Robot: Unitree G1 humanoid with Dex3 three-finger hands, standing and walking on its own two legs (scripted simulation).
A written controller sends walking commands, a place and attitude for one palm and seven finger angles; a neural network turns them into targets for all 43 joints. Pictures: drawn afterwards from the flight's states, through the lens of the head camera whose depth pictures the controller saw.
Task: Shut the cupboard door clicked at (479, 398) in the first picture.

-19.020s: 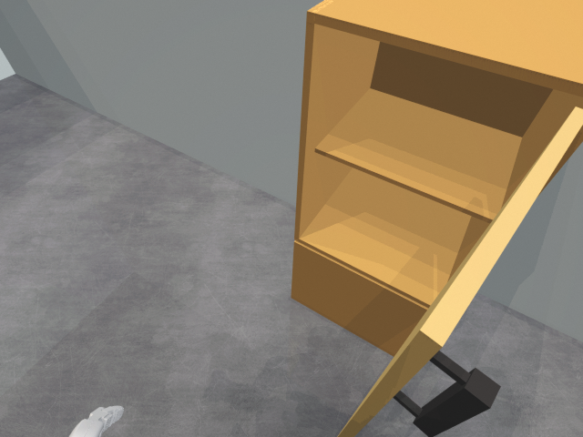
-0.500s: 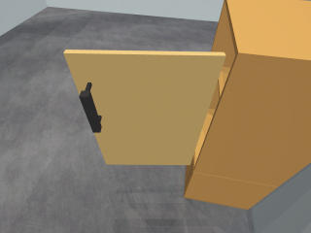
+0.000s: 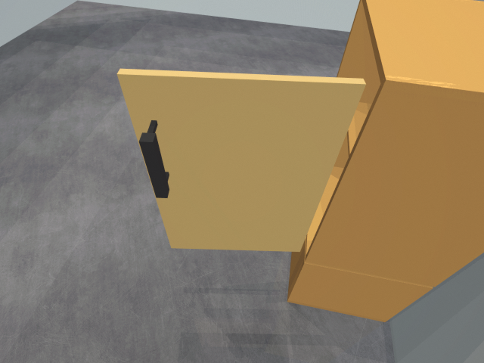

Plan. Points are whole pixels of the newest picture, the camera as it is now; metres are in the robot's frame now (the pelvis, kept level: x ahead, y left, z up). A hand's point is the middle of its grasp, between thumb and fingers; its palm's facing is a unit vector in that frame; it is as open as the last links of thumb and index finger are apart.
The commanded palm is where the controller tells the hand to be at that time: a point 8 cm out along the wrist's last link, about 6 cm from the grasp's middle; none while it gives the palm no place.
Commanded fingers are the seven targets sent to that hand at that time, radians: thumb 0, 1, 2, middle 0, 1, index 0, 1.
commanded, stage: look again from close up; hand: left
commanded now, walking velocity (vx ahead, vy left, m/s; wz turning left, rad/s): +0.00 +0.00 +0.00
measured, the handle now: (158, 160) +0.46 +0.21 +0.05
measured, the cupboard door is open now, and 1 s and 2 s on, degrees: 100 100 100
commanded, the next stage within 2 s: raise the hand and make a fist in 0.02 s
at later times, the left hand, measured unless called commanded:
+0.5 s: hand (144, 361) +0.14 +0.16 -0.05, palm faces +0.00 -1.00 +0.05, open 6.4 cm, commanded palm +0.10 +0.22 -0.04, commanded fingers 0.00 0.90 0.90 -0.55 -0.68 -0.55 -0.68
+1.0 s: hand (117, 331) +0.16 +0.20 +0.00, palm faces +0.14 -0.99 -0.05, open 4.0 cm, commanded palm +0.13 +0.24 +0.00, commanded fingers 0.00 0.90 0.90 -1.01 -1.18 -1.01 -1.18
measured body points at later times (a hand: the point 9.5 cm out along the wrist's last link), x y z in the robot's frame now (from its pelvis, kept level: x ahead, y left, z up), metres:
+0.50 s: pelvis -0.06 -0.01 -0.07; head -0.02 +0.01 +0.38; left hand +0.13 +0.22 -0.05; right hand +0.15 -0.25 -0.11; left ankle -0.01 +0.11 -0.74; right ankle -0.04 -0.11 -0.74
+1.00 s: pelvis -0.04 +0.00 -0.07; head +0.00 +0.00 +0.38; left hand +0.15 +0.25 +0.00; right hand +0.11 -0.23 -0.16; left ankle -0.01 +0.11 -0.74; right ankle -0.04 -0.11 -0.74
